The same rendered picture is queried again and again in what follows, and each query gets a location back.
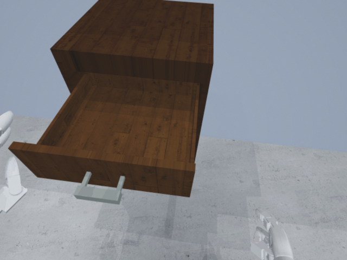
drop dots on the robot left hand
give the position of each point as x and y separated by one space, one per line
10 195

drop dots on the cabinet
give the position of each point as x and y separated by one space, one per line
153 39

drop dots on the drawer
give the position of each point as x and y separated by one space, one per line
112 126

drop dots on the handle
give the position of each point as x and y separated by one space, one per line
99 194

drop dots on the robot right hand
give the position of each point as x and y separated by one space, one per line
274 243

